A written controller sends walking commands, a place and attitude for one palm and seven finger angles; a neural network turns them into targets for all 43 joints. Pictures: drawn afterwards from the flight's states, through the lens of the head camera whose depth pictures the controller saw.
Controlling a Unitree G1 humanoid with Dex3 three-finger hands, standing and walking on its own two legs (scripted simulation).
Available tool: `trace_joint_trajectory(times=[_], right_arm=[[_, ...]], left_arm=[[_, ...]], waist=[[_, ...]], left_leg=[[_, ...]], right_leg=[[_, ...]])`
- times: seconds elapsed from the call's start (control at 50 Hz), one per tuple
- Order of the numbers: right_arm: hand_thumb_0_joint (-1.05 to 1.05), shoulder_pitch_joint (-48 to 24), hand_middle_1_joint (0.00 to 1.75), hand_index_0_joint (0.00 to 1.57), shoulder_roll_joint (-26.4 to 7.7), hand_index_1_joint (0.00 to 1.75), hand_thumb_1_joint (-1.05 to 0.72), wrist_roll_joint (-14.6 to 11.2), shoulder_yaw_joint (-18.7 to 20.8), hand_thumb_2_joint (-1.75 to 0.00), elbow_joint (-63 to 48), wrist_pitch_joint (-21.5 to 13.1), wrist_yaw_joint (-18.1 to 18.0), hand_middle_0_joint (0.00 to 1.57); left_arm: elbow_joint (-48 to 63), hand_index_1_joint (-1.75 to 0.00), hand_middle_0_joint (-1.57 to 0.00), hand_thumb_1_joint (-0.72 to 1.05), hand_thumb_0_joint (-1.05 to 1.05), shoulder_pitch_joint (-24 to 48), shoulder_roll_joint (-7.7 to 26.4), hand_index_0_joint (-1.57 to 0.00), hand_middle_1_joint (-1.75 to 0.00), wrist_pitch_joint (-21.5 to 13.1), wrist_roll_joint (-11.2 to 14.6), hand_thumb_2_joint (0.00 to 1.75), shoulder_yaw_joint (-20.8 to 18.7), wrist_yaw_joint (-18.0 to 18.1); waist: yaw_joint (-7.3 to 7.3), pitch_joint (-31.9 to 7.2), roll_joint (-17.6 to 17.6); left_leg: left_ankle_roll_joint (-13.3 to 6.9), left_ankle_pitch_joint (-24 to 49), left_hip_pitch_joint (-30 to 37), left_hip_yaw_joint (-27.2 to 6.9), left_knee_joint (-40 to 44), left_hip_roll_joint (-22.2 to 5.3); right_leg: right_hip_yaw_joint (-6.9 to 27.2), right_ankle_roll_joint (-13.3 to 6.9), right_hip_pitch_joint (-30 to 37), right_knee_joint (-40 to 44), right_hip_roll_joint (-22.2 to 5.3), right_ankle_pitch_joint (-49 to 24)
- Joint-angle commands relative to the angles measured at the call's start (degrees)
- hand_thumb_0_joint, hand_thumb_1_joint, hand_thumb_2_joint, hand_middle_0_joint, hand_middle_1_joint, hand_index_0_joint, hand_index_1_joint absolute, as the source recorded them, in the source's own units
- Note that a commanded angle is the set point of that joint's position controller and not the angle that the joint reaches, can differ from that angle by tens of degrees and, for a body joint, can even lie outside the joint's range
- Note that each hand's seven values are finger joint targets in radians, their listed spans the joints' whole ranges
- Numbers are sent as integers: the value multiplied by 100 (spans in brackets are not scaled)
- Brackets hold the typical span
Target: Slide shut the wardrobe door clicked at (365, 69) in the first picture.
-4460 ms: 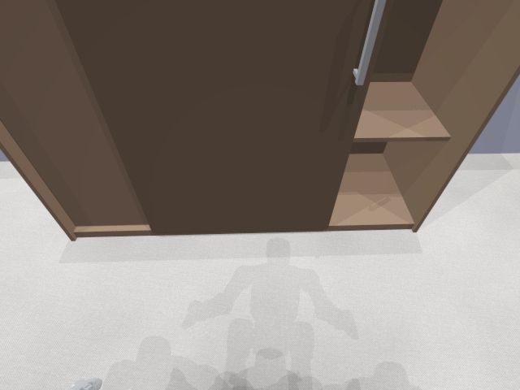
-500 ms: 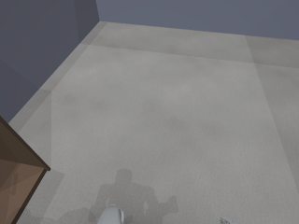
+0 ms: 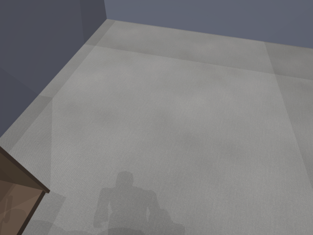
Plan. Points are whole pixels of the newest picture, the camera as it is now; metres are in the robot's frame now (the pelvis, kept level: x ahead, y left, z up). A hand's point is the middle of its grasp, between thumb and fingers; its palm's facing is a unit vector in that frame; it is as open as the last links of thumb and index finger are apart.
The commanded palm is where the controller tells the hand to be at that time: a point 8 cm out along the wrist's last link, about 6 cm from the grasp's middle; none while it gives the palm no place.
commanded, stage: turn to face it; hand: left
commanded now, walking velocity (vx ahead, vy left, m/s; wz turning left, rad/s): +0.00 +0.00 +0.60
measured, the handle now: out of the picture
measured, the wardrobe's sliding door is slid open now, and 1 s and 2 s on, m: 0.42 0.42 0.42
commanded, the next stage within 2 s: none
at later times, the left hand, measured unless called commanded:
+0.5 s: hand out of the picture +0.00 +0.18 -0.17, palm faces +0.36 -0.90 -0.24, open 7.3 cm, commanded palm none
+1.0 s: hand out of the picture +0.00 +0.22 -0.15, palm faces +0.59 -0.75 -0.28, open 7.4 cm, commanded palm none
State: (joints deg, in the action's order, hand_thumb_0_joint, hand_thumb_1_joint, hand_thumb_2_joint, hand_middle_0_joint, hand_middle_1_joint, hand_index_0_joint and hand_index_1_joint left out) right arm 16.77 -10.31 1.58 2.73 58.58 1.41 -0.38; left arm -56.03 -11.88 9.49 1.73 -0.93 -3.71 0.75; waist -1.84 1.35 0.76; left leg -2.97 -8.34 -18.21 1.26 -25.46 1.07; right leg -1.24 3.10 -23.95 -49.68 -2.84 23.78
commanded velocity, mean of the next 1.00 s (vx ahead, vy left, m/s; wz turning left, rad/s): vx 0.00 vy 0.00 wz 0.60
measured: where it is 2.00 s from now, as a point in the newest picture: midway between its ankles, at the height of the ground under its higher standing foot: outside the picture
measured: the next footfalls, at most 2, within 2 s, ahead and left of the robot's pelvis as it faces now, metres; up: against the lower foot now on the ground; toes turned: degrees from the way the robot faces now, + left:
right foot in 0.12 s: +0.05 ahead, -0.14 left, +0.00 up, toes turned +2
left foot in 0.56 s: +0.01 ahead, +0.12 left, +0.00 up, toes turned +29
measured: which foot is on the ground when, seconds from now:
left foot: down 0.00-0.12, up 0.14-0.54, down 0.56-1.00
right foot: up 0.00-0.10, down 0.12-0.56, up 0.58-0.98, down 1.00-1.00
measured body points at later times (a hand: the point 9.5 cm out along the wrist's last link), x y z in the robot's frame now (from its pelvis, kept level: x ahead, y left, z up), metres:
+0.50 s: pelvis +0.01 -0.02 -0.01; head +0.05 -0.01 +0.44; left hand -0.02 +0.23 -0.15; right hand +0.20 -0.24 -0.14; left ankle -0.02 +0.11 -0.71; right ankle +0.01 -0.14 -0.74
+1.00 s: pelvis +0.03 -0.02 -0.01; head +0.07 -0.01 +0.43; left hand -0.03 +0.26 -0.13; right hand +0.24 -0.18 -0.16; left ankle -0.02 +0.10 -0.74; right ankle +0.10 -0.12 -0.74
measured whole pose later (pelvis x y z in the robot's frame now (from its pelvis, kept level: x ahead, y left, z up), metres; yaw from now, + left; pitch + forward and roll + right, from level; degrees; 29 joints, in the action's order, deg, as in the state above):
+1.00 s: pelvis +0.03 -0.02 -0.01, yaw +37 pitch +1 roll +0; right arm 11.6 -12.6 1.2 4.0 51.5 3.3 1.1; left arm -47.7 -9.3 13.1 1.5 -0.4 -3.5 0.7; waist -1.5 3.0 -1.4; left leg 0.3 -15.0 -20.5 -7.2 -34.3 3.6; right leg -1.5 3.6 -16.9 -33.0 -1.9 18.2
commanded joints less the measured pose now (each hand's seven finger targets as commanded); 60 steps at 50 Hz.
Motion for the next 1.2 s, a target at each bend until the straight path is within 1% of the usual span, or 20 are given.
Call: trace_joint_trajectory(times=[0.0,0.06,0.08,0.1,0.12,0.18,0.22,0.42,0.48,0.5,0.52,0.54,0.56,0.66,0.82,0.92,0.94,0.98,1.06,1.18], right_arm=[[0,-50,30,20,-1082,30,-90,0,310,-90,-497,-109,-48,20],[0,-162,30,20,-1074,30,-90,-50,371,-90,-595,-76,-33,20],[0,-208,30,20,-919,30,-90,-90,370,-90,-665,-68,5,20],[0,-164,30,20,-507,30,-90,-130,320,-90,-804,-59,36,20],[0,-205,30,20,-563,30,-90,-53,342,-90,-940,-35,29,20],[0,-155,30,20,-590,30,-90,10,376,-90,-671,123,95,20],[0,-137,30,20,-510,30,-90,-19,342,-90,-673,126,119,20],[0,-1232,30,20,-582,30,-90,-66,208,-90,-1170,114,203,20],[0,-975,30,20,-767,30,-90,-54,227,-90,-1204,51,184,20],[0,-650,30,20,-992,30,-90,-33,281,-90,-1142,9,180,20],[0,-216,30,20,-1596,30,-90,-2,425,-90,-1109,-57,159,20],[0,143,30,20,-2147,30,-90,-58,547,-90,-1039,-60,129,20],[0,319,30,20,-2019,30,-90,-101,519,-90,-853,-52,71,20],[0,-1020,30,20,-1483,30,-90,-48,332,-90,-1252,-99,19,20],[0,-630,30,20,-1503,30,-90,-31,417,-90,-1148,-34,44,20],[0,-866,30,20,-1458,30,-90,-41,454,-90,-1221,11,50,20],[0,-945,30,20,-1345,30,-90,-75,445,-90,-1263,10,62,20],[0,-808,30,20,-800,30,-90,-90,375,-90,-1479,4,96,20],[0,-705,30,20,-932,30,-90,0,403,-90,-1108,159,195,20],[0,-1055,30,20,-720,30,-90,-50,283,-90,-1144,199,242,20]], left_arm=[[469,-30,-20,90,0,-108,383,-20,-30,-105,30,90,-100,59],[439,-30,-20,90,0,-448,481,-20,-30,-163,73,90,-136,95],[421,-30,-20,90,0,-641,710,-20,-30,-195,52,90,-182,131],[453,-30,-20,90,0,-691,1235,-20,-30,-229,-42,90,-284,184],[602,-30,-20,90,0,-522,1532,-20,-30,-185,-37,90,-298,175],[756,-30,-20,90,0,249,942,-20,-30,-243,-5,90,-163,166],[730,-30,-20,90,0,131,831,-20,-30,-279,-19,90,-123,170],[655,-30,-20,90,0,-378,1395,-20,-30,-174,-102,90,-235,109],[686,-30,-20,90,0,-324,1531,-20,-30,-143,-68,90,-287,75],[699,-30,-20,90,0,-316,1519,-20,-30,-133,-22,90,-294,53],[845,-30,-20,90,0,-322,1291,-20,-30,-125,11,90,-269,18],[1134,-30,-20,90,0,-121,954,-20,-30,-125,23,90,-132,-10],[1137,-30,-20,90,0,184,1063,-20,-30,-8,-20,90,-146,75],[851,-30,-20,90,0,-158,1033,-20,-30,-2,-17,90,-215,-51],[1108,-30,-20,90,0,224,992,-20,-30,-24,11,90,-162,2],[1085,-30,-20,90,0,-254,977,-20,-30,-125,71,90,-153,50],[1027,-30,-20,90,0,-545,1086,-20,-30,-168,63,90,-195,75],[1118,-30,-20,90,0,-576,1913,-20,-30,-210,-64,90,-317,123],[1262,-30,-20,90,0,311,1208,-20,-30,-223,-25,90,-145,140],[1007,-30,-20,90,0,-199,1404,-20,-30,-200,-68,90,-178,129]], waist=[[79,-506,-1047],[312,-687,-886],[405,-736,-494],[438,-613,983],[417,-413,1321],[35,191,689],[35,161,640],[439,-95,1211],[259,-400,1178],[62,-644,750],[-189,-1042,-648],[-366,-1099,-2032],[-452,-1176,-1535],[148,-487,-1061],[-43,-463,-1019],[254,-549,-958],[436,-609,-657],[470,-527,1644],[42,84,784],[320,5,993]], left_leg=[[-701,435,419,-1977,801,-1362],[-422,768,-9,-1899,286,-1060],[-121,159,-660,-1637,-93,-779],[350,-1225,-1854,-651,-1218,-29],[527,-2331,-1939,-181,-2437,151],[593,-1611,-1812,-220,-4139,-331],[679,-1421,-1840,-69,-4212,-388],[633,-1570,-793,566,-1974,-331],[521,-921,-8,785,-811,-200],[425,-174,858,677,-89,-237],[-20,1370,2106,-695,275,-1303],[-855,4039,2555,-2220,224,-2601],[-961,3507,2207,-2033,208,-2569],[-517,1442,913,-1142,503,-1402],[-699,1167,963,-1877,449,-1319],[-485,1569,156,-2142,-112,-1016],[-256,949,-353,-2009,-455,-791],[519,-2485,-1867,-427,-2833,392],[602,-1492,-1662,-412,-4589,-226],[725,-1579,-1201,172,-3179,-286]], right_leg=[[-17,-33,251,740,161,48],[-88,-71,1373,2279,213,-886],[261,-187,2159,2994,-211,-1108],[1550,-633,2777,3558,-1635,-840],[2041,-1156,2063,3710,-2620,-1202],[750,-1034,1217,3357,-1816,-2012],[167,-981,1490,3047,-1660,-3238],[-449,-939,1917,2492,-1814,-3865],[-823,-667,1936,1823,-1753,-4009],[-957,-448,1515,1068,-1678,-3775],[-1136,-71,273,-290,-1173,-2136],[-863,258,-1057,-1430,-508,1450],[-147,194,-1077,-1792,-551,1425],[2,231,-727,-1569,-415,-100],[76,235,-428,-176,-89,70],[-41,121,1101,1674,208,-605],[63,75,1809,2525,10,-1102],[2373,-983,2236,3548,-2540,-1301],[725,-997,1219,3166,-1674,-1944],[-136,-982,1632,2943,-1689,-2837]])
